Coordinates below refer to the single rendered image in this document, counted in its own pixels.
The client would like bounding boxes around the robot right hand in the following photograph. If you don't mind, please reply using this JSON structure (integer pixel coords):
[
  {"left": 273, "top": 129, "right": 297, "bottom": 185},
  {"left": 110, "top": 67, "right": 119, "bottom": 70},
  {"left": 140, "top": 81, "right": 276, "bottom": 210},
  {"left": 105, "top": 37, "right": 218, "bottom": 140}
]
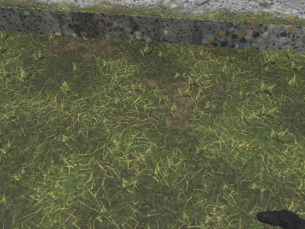
[{"left": 256, "top": 209, "right": 305, "bottom": 229}]

